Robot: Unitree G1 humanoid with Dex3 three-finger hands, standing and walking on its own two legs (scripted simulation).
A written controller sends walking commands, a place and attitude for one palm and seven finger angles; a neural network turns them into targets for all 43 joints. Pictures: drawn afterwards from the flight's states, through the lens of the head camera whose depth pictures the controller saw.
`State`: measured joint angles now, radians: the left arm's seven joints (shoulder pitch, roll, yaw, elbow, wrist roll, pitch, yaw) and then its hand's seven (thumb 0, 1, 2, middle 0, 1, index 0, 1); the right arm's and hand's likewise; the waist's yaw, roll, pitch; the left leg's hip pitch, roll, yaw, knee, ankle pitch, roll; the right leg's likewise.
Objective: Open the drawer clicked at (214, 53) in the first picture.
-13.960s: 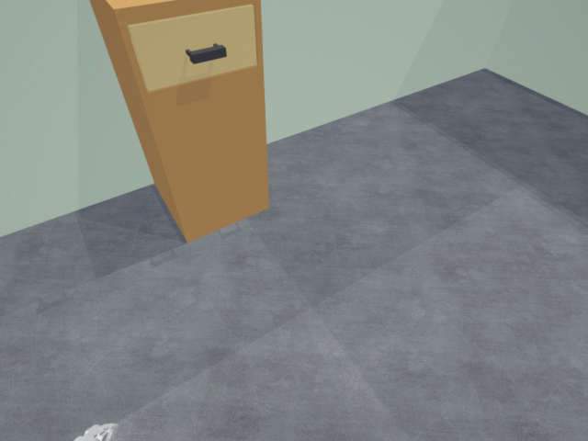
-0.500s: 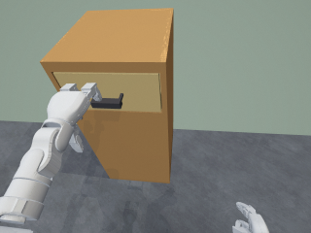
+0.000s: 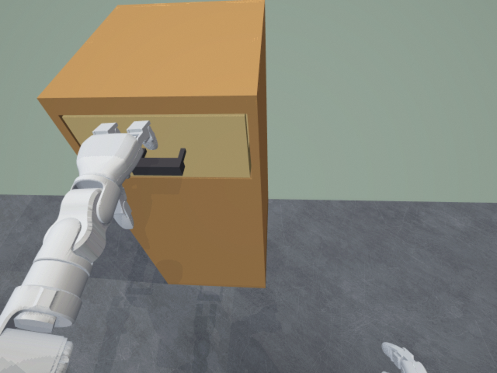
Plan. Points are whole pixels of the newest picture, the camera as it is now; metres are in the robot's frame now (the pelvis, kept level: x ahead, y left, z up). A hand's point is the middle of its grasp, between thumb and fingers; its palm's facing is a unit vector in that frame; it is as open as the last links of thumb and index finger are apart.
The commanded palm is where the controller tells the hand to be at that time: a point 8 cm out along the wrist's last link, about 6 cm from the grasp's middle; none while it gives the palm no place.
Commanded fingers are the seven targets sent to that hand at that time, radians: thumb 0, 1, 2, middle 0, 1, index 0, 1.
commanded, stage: move the hooked fingers above the handle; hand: left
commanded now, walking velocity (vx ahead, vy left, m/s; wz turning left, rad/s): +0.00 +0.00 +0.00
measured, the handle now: (160, 159) +0.51 +0.24 +0.03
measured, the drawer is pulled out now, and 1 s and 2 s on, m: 0.00 0.00 0.00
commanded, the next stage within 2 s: none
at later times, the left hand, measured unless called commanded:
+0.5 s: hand (133, 167) +0.43 +0.25 +0.09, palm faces -0.03 -0.01 -1.00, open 13.8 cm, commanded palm +0.41 +0.24 +0.14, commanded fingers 0.00 -0.50 0.30 -0.30 -1.20 -0.30 -1.20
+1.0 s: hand (138, 173) +0.43 +0.24 +0.07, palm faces -0.10 -0.01 -1.00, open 13.8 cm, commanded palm +0.42 +0.24 +0.14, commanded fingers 0.00 -0.50 0.30 -0.30 -1.20 -0.30 -1.20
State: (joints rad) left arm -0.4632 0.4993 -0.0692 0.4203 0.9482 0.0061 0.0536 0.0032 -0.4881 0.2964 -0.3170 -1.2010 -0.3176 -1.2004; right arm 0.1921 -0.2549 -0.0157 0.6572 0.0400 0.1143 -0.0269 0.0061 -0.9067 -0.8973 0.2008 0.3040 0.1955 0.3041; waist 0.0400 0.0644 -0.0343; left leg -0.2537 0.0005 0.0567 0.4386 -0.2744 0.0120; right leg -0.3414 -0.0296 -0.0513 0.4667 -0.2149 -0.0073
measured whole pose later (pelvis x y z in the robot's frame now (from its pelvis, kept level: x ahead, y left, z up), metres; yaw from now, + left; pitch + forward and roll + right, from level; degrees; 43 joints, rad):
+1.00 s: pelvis +0.00 +0.00 -0.01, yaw -1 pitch +10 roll +0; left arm -0.61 0.53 -0.06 0.72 0.98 -0.06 0.05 0.00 -0.49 0.30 -0.32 -1.20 -0.31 -1.20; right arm 0.31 -0.27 -0.05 0.67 0.04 0.15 -0.03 0.00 -0.91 -0.90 0.20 0.30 0.20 0.30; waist -0.01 0.06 -0.08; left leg -0.37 0.01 0.06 0.52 -0.31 0.01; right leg -0.45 -0.02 -0.04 0.53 -0.24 -0.01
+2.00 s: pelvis +0.00 +0.00 -0.01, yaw +0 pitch +10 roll +0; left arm -0.66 0.48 -0.07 0.69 0.99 -0.23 0.02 0.00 -0.49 0.30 -0.32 -1.20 -0.32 -1.20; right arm 0.27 -0.26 -0.04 0.65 0.02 0.12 -0.07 0.00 -0.91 -0.90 0.20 0.30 0.20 0.30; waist -0.03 0.04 -0.07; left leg -0.39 0.01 0.05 0.56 -0.33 0.01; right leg -0.47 -0.02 -0.05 0.56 -0.26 -0.01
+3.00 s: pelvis +0.00 -0.01 -0.01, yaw +1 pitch +9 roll +0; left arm -0.66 0.56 -0.10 0.73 0.99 -0.18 0.01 0.00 -0.49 0.30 -0.33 -1.21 -0.32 -1.21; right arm 0.29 -0.29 -0.06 0.67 0.03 0.11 -0.08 0.00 -0.91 -0.90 0.20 0.30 0.20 0.30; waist 0.00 0.04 -0.05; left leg -0.39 0.02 0.02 0.54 -0.31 0.00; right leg -0.45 -0.02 -0.08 0.54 -0.24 -0.02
